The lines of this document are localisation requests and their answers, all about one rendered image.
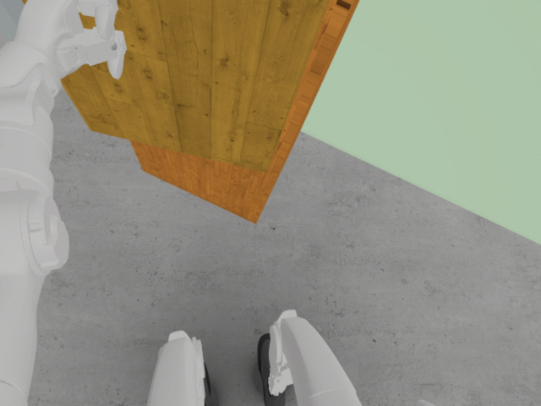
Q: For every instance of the handle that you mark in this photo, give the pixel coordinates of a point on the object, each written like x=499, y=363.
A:
x=10, y=11

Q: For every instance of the cupboard door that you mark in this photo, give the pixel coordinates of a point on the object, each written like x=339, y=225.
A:
x=209, y=78

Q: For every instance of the robot left forearm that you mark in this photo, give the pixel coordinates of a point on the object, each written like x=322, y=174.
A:
x=28, y=84

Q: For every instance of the robot right foot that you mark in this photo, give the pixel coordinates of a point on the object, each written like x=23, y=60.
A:
x=277, y=399

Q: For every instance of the robot left upper arm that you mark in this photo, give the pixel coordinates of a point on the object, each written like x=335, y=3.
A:
x=33, y=241

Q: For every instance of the left robot thigh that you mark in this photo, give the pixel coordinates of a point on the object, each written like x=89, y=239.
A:
x=180, y=366

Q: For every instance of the robot left hand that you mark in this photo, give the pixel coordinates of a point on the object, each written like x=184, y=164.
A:
x=54, y=28

